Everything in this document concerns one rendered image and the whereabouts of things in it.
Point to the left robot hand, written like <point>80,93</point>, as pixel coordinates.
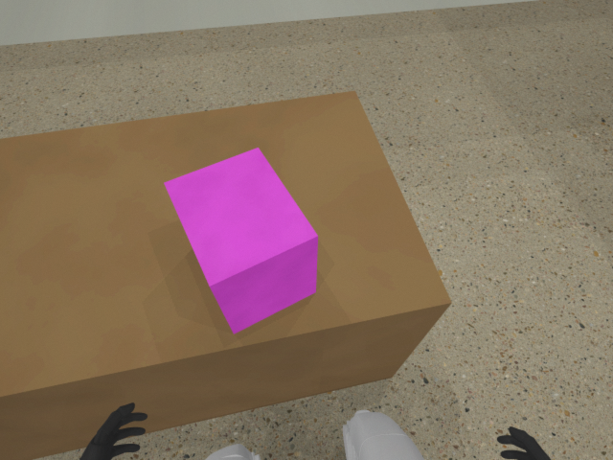
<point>101,446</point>

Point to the carton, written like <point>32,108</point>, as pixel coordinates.
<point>256,248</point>

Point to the pedestal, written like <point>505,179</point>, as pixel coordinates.
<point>104,303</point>

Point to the robot right thigh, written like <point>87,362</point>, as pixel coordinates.
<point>375,436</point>

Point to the right robot hand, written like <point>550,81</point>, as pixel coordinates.
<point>523,440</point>

